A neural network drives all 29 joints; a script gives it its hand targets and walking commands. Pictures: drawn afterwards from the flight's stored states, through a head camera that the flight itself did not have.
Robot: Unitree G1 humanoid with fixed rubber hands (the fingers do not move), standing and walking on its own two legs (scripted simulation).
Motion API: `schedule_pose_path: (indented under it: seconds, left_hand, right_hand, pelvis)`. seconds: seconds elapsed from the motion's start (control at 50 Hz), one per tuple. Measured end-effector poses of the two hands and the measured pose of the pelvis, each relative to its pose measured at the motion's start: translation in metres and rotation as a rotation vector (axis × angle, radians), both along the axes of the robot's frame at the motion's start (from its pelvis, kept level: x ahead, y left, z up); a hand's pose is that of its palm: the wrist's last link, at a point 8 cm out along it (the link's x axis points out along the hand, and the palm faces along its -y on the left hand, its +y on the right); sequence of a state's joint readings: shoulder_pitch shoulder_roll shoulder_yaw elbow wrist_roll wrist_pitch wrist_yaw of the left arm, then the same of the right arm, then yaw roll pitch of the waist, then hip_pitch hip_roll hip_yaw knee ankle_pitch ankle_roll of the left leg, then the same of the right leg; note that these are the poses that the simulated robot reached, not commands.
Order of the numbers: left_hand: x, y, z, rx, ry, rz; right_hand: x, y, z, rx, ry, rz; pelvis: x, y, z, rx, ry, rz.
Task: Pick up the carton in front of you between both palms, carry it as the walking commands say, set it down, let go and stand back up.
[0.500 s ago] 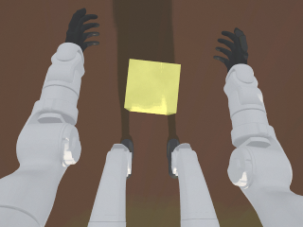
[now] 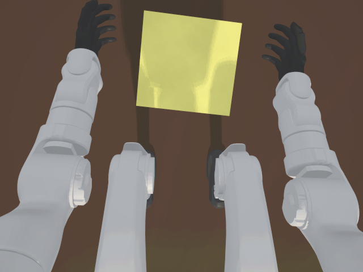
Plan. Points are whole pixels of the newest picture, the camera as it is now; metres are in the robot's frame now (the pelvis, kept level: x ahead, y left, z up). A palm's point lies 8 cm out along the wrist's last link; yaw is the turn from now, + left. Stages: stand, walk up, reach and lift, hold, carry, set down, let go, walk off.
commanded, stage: reach and lift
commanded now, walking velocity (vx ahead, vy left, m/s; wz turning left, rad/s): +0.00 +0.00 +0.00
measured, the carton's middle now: (185, 73) +0.48 +0.00 -0.33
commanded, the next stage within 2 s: none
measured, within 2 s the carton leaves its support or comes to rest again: leaves its support in 1.16 s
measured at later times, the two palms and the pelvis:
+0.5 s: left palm (113, 57) +0.50 +0.18 -0.28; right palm (264, 70) +0.48 -0.19 -0.27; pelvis -0.02 +0.00 -0.09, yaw +0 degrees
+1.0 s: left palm (125, 56) +0.50 +0.15 -0.27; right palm (250, 66) +0.49 -0.15 -0.26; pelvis -0.03 +0.00 -0.08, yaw +0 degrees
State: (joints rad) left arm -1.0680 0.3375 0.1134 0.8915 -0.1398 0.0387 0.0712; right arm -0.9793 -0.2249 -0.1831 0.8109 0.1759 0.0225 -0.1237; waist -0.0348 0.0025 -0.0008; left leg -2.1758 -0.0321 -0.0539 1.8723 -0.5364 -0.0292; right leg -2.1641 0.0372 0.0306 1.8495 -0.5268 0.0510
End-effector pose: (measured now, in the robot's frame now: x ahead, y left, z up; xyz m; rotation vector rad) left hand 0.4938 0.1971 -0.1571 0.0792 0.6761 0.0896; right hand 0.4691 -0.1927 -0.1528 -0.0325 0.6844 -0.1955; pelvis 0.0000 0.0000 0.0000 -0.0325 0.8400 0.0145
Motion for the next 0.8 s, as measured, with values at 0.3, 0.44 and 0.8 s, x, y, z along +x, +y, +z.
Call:
schedule_pose_path:
  seconds: [0.3, 0.44, 0.8]
  left_hand:
    - [0.0, -0.008, -0.096, -0.004, 0.07, 0.012]
    - [0.002, -0.012, -0.123, -0.009, 0.057, 0.002]
    - [0.007, -0.027, -0.11, -0.027, 0.056, -0.024]
  right_hand:
    - [0.002, 0.009, -0.099, 0.012, 0.078, 0.001]
    - [0.012, 0.001, -0.115, -0.006, 0.063, 0.0]
    - [0.015, 0.025, -0.108, 0.018, 0.06, 0.031]
  pelvis:
    - [-0.027, -0.002, -0.073, 0.009, -0.141, -0.001]
    - [-0.024, -0.002, -0.088, 0.007, -0.181, -0.005]
    - [-0.02, 0.001, -0.083, 0.005, -0.142, -0.005]
